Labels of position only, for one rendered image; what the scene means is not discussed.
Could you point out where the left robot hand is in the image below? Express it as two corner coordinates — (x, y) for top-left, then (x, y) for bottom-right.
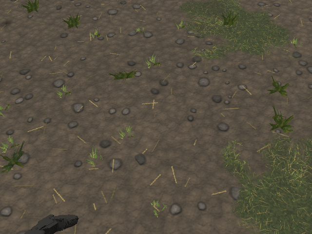
(24, 214), (79, 234)

